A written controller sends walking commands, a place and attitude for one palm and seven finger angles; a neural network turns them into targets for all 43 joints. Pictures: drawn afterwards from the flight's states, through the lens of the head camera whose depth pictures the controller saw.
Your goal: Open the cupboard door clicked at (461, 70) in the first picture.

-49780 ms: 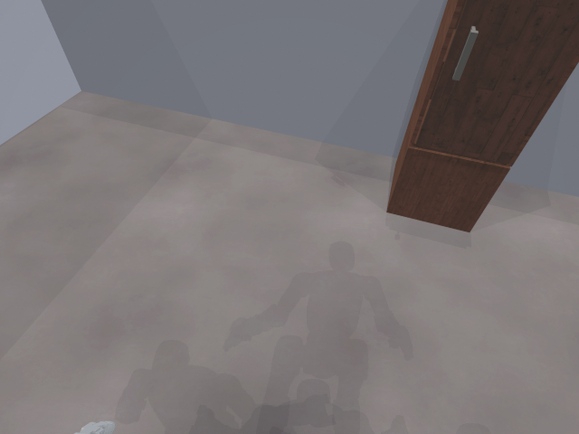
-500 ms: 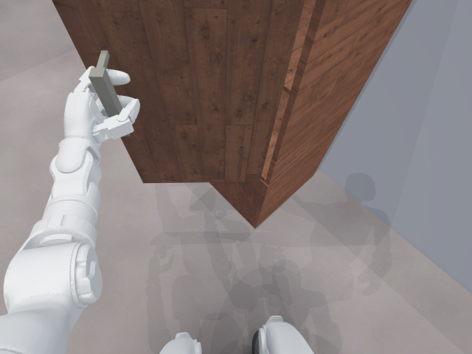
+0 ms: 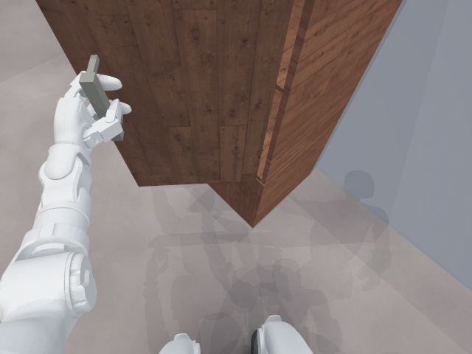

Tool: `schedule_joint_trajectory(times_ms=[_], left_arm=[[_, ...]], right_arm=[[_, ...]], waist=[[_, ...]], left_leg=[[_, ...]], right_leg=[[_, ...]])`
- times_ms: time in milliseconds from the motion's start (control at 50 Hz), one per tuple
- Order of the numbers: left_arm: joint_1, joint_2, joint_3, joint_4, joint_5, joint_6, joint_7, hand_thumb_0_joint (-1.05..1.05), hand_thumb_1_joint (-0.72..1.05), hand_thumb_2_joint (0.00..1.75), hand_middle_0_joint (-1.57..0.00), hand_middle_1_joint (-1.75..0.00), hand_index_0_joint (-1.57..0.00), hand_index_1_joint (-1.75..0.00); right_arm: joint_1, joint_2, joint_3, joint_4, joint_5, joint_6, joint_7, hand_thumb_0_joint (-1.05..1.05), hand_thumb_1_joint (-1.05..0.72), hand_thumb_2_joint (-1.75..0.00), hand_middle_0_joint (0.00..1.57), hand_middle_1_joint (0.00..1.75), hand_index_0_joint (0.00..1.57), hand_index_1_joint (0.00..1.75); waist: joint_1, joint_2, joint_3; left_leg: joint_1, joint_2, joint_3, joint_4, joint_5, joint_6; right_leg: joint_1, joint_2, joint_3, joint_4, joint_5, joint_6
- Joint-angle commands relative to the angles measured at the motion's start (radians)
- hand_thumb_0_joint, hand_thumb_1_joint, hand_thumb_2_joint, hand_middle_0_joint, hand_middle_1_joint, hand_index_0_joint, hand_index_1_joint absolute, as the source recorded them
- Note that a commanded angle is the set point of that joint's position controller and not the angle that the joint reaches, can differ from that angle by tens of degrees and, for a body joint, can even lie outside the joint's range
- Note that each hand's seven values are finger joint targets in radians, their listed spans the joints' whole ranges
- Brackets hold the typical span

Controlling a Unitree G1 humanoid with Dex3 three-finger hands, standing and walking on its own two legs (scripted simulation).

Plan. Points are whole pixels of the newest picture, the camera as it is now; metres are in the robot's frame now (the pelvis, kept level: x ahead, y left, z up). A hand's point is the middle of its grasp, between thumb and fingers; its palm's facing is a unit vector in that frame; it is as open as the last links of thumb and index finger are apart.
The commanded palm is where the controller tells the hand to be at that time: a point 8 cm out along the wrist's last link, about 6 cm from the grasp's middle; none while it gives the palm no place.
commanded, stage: pull the door open along its arc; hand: left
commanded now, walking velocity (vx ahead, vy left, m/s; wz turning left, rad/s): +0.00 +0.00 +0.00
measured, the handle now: (106, 101) +0.53 +0.20 +0.08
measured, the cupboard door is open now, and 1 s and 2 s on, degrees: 50 95 92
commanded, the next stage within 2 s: open thumb and fingers to let go in 0.88 s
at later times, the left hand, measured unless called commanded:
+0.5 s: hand (162, 208) +0.32 +0.09 +0.09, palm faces +0.27 -0.96 +0.07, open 6.2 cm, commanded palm +0.25 +0.16 +0.08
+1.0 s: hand (196, 234) +0.28 +0.04 +0.09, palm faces +0.32 -0.94 -0.04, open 6.5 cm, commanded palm +0.24 +0.08 +0.08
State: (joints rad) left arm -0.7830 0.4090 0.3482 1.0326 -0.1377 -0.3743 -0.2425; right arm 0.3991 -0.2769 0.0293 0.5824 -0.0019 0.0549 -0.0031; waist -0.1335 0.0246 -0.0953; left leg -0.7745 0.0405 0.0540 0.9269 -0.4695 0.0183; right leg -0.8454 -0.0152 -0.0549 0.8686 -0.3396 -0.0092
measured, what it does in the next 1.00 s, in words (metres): shifts its weight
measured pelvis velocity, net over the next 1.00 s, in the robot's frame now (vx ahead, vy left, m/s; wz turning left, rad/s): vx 0.04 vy -0.04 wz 0.06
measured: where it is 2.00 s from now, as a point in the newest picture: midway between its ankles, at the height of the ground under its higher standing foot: outside the picture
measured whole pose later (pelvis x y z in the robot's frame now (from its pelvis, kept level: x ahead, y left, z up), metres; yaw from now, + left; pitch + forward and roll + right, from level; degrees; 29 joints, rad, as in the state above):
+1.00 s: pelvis +0.04 -0.04 +0.01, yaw +3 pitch +8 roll +1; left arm 0.36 -0.03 -0.29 -0.18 0.07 -0.14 0.48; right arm 0.22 -0.20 0.01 0.51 -0.06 0.03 0.02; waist -0.02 0.06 -0.10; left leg -0.47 0.04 -0.03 0.83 -0.49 -0.04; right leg -0.55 -0.01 -0.11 0.85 -0.44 -0.06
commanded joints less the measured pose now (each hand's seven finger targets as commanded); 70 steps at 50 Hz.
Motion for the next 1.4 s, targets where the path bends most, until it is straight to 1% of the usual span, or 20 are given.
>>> schedule_joint_trajectory(times_ms=[0,140,180,200,220,300,340,480,500,560,620,660,820,900,960,1040,1160,1300,1360,1380], left_arm=[[-0.118,0.153,0.009,-0.286,-0.041,-0.045,-0.016,0.00,0.90,0.90,-0.40,-1.35,-0.40,-1.35],[0.323,0.004,-0.064,-0.645,-0.092,-0.014,0.008,0.00,0.90,0.90,-0.40,-1.35,-0.40,-1.35],[0.456,-0.052,-0.112,-0.756,-0.097,-0.002,0.019,0.00,0.90,0.90,-0.40,-1.35,-0.40,-1.35],[0.477,-0.073,0.000,-0.861,-0.155,0.006,0.158,0.00,0.90,0.90,-0.40,-1.35,-0.40,-1.35],[0.581,-0.169,-0.087,-0.892,-0.130,0.019,0.228,0.00,0.90,0.90,-0.40,-1.35,-0.40,-1.35],[0.821,-0.224,-0.145,-1.096,-0.022,0.038,0.437,0.00,0.90,0.90,-0.40,-1.35,-0.40,-1.35],[0.897,-0.271,-0.194,-1.195,0.030,0.048,0.521,0.00,0.90,0.90,-0.40,-1.35,-0.40,-1.35],[0.998,-0.428,-0.389,-1.296,0.201,0.150,0.760,0.00,0.90,0.90,-0.40,-1.35,-0.40,-1.35],[1.007,-0.444,-0.414,-1.288,0.224,0.163,0.781,0.00,0.90,0.90,-0.40,-1.35,-0.40,-1.35],[1.030,-0.500,-0.501,-1.328,0.266,0.185,0.788,0.00,0.90,0.90,-0.40,-1.35,-0.40,-1.35],[1.099,-0.568,-0.578,-1.361,0.231,0.191,0.754,0.00,0.90,0.90,-0.40,-1.35,-0.40,-1.35],[1.126,-0.566,-0.588,-1.390,0.215,0.189,0.739,0.00,0.90,0.90,-0.40,-1.35,-0.40,-1.35],[1.294,-0.657,-0.724,-1.497,0.219,0.188,0.718,0.00,0.90,0.90,-0.40,-1.35,-0.40,-1.35],[1.170,-0.606,-0.660,-1.435,0.234,0.186,0.755,0.00,0.90,0.90,-0.40,-1.35,-0.40,-1.35],[0.958,-0.553,-0.593,-1.357,0.238,0.167,0.789,0.00,0.90,0.90,-0.40,-1.35,-0.40,-1.35],[0.959,-0.566,-0.599,-1.304,0.228,0.152,0.779,0.00,0.62,0.78,-0.38,-1.32,-0.38,-1.32],[0.784,-0.531,-0.573,-1.249,0.231,0.136,0.765,0.00,0.20,0.60,-0.35,-1.27,-0.35,-1.27],[0.721,-0.545,-0.578,-1.189,0.237,0.119,0.764,0.00,-0.29,0.39,-0.32,-1.22,-0.32,-1.22],[0.660,-0.548,-0.572,-1.165,0.229,0.118,0.774,0.00,-0.50,0.30,-0.30,-1.20,-0.30,-1.20],[0.663,-0.548,-0.565,-1.161,0.227,0.118,0.778,0.00,-0.50,0.30,-0.30,-1.20,-0.30,-1.20]], right_arm=[[0.086,-0.152,-0.069,-0.119,0.013,-0.029,-0.001,0.00,-0.90,-0.90,0.20,0.30,0.20,0.30],[0.003,-0.122,-0.079,-0.177,0.030,-0.056,0.019,0.00,-0.90,-0.90,0.20,0.30,0.20,0.30],[-0.030,-0.112,-0.077,-0.194,0.033,-0.066,0.024,0.00,-0.90,-0.90,0.20,0.30,0.20,0.30],[-0.076,-0.083,-0.080,-0.207,0.031,-0.078,0.028,0.00,-0.90,-0.90,0.20,0.30,0.20,0.30],[-0.089,-0.075,-0.075,-0.207,0.024,-0.087,0.037,0.00,-0.90,-0.90,0.20,0.30,0.20,0.30],[-0.138,-0.062,-0.075,-0.213,0.001,-0.087,0.049,0.00,-0.90,-0.90,0.20,0.30,0.20,0.30],[-0.171,-0.041,-0.069,-0.228,-0.014,-0.079,0.047,0.00,-0.90,-0.90,0.20,0.30,0.20,0.30],[-0.244,0.008,-0.050,-0.239,-0.053,-0.030,0.021,0.00,-0.90,-0.90,0.20,0.30,0.20,0.30],[-0.243,0.011,-0.050,-0.235,-0.057,-0.025,0.018,0.00,-0.90,-0.90,0.20,0.30,0.20,0.30],[-0.255,0.025,-0.049,-0.234,-0.065,-0.015,0.009,0.00,-0.90,-0.90,0.20,0.30,0.20,0.30],[-0.273,0.027,-0.047,-0.239,-0.058,-0.017,0.012,0.00,-0.90,-0.90,0.20,0.30,0.20,0.30],[-0.284,0.026,-0.043,-0.244,-0.057,-0.021,0.014,0.00,-0.90,-0.90,0.20,0.30,0.20,0.30],[-0.298,0.029,-0.036,-0.269,-0.047,-0.064,0.047,0.00,-0.90,-0.90,0.20,0.30,0.20,0.30],[-0.291,0.020,-0.041,-0.252,-0.053,-0.079,0.032,0.00,-0.90,-0.90,0.20,0.30,0.20,0.30],[-0.282,0.015,-0.043,-0.214,-0.062,-0.092,0.008,0.00,-0.90,-0.90,0.20,0.30,0.20,0.30],[-0.278,0.018,-0.049,-0.207,-0.058,-0.109,-0.004,0.00,-0.90,-0.90,0.20,0.30,0.20,0.30],[-0.292,0.012,-0.045,-0.183,-0.062,-0.119,-0.020,0.00,-0.90,-0.90,0.20,0.30,0.20,0.30],[-0.297,0.011,-0.048,-0.180,-0.062,-0.130,-0.018,0.00,-0.90,-0.90,0.20,0.30,0.20,0.30],[-0.307,0.011,-0.045,-0.178,-0.062,-0.132,-0.019,0.00,-0.90,-0.90,0.20,0.30,0.20,0.30],[-0.306,0.012,-0.045,-0.179,-0.062,-0.133,-0.019,0.00,-0.90,-0.90,0.20,0.30,0.20,0.30]], waist=[[0.062,-0.011,-0.453],[0.127,-0.002,-0.418],[0.132,-0.018,-0.374],[0.204,-0.035,-0.368],[0.182,-0.031,-0.331],[0.188,-0.079,-0.288],[0.198,-0.055,-0.278],[0.185,-0.067,-0.209],[0.174,-0.101,-0.207],[0.167,-0.068,-0.233],[0.154,-0.087,-0.224],[0.153,-0.077,-0.213],[0.147,-0.076,-0.195],[0.140,-0.094,-0.176],[0.118,-0.136,-0.161],[0.135,-0.166,-0.200],[0.122,-0.144,-0.175],[0.131,-0.110,-0.184],[0.127,-0.128,-0.173],[0.134,-0.122,-0.177]], left_leg=[[0.141,-0.041,-0.029,-0.141,0.396,0.007],[0.204,-0.029,-0.010,-0.188,0.517,0.001],[0.231,-0.025,-0.014,-0.202,0.534,-0.003],[0.221,-0.032,-0.016,-0.210,0.534,-0.015],[0.238,-0.032,-0.013,-0.222,0.525,-0.022],[0.248,-0.028,-0.016,-0.231,0.505,-0.026],[0.256,-0.035,-0.011,-0.234,0.484,-0.026],[0.262,-0.045,-0.020,-0.218,0.418,-0.025],[0.264,-0.044,-0.025,-0.211,0.414,-0.023],[0.291,-0.047,-0.021,-0.198,0.440,-0.022],[0.308,-0.044,-0.027,-0.191,0.451,-0.023],[0.307,-0.048,-0.029,-0.189,0.430,-0.023],[0.293,-0.051,-0.050,-0.162,0.413,-0.020],[0.259,-0.063,-0.059,-0.146,0.341,-0.022],[0.227,-0.070,-0.062,-0.130,0.274,-0.019],[0.226,-0.075,-0.056,-0.140,0.245,-0.017],[0.222,-0.074,-0.056,-0.149,0.178,-0.008],[0.230,-0.071,-0.053,-0.165,0.164,-0.007],[0.221,-0.072,-0.053,-0.171,0.132,-0.006],[0.221,-0.072,-0.052,-0.175,0.129,-0.007]], right_leg=[[0.446,0.040,0.027,-0.072,0.396,-0.017],[0.523,0.027,0.020,-0.088,0.481,-0.017],[0.524,0.026,0.008,-0.097,0.481,-0.015],[0.530,0.033,-0.011,-0.114,0.458,-0.014],[0.530,0.031,-0.018,-0.117,0.446,-0.012],[0.566,0.019,-0.023,-0.116,0.449,-0.018],[0.585,0.011,-0.016,-0.115,0.460,-0.022],[0.583,0.002,0.002,-0.130,0.445,-0.027],[0.583,0.004,0.006,-0.138,0.449,-0.026],[0.592,-0.002,0.010,-0.135,0.510,-0.025],[0.614,-0.008,0.005,-0.142,0.576,-0.018],[0.622,-0.015,0.011,-0.147,0.596,-0.011],[0.606,-0.023,0.006,-0.131,0.612,-0.010],[0.559,-0.026,0.026,-0.142,0.527,-0.005],[0.505,-0.036,0.055,-0.162,0.416,0.006],[0.536,-0.049,0.087,-0.199,0.348,0.015],[0.492,-0.059,0.116,-0.250,0.140,0.014],[0.469,-0.045,0.091,-0.242,0.060,-0.004],[0.451,-0.042,0.086,-0.249,-0.007,-0.004],[0.453,-0.039,0.080,-0.247,-0.018,-0.006]])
